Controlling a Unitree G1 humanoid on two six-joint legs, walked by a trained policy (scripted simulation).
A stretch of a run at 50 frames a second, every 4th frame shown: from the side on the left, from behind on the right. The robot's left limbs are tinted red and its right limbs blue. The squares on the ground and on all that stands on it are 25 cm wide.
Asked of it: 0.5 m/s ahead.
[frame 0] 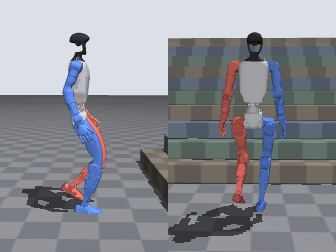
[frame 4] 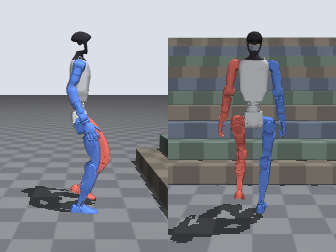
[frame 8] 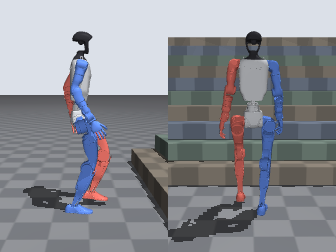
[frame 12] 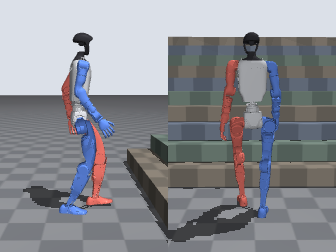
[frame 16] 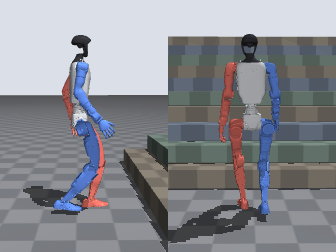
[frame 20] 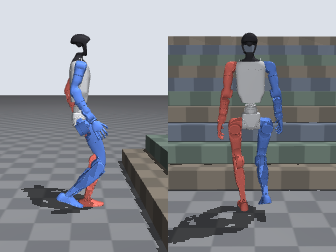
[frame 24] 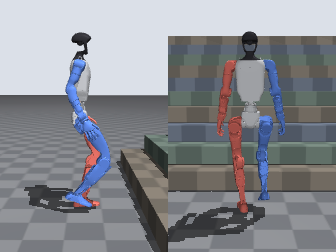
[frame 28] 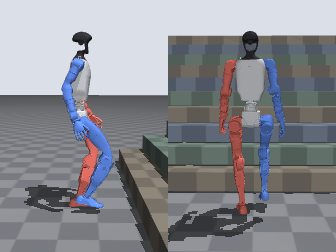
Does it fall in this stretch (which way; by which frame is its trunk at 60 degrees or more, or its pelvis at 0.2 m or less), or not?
no
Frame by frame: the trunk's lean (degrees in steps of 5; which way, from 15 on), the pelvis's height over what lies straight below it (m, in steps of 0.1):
0: 0, 0.8
4: 0, 0.8
8: 5, 0.8
12: 5, 0.8
16: 5, 0.7
20: 0, 0.8
24: 0, 0.8
28: 5, 0.8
